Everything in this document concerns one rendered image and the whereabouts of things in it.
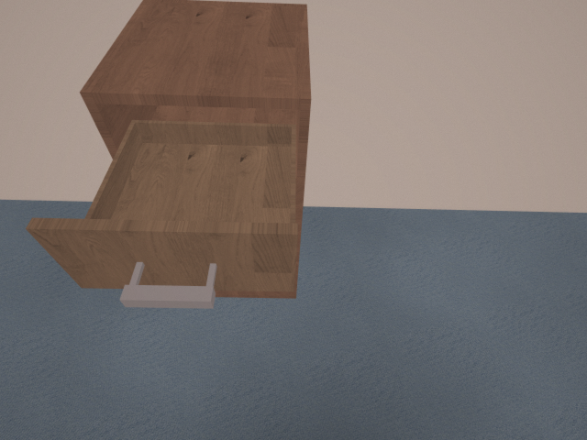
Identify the drawer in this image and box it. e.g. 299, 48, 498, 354
26, 120, 298, 292

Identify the handle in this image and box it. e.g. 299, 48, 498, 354
120, 262, 217, 309

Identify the cabinet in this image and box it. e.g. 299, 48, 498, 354
80, 0, 311, 299

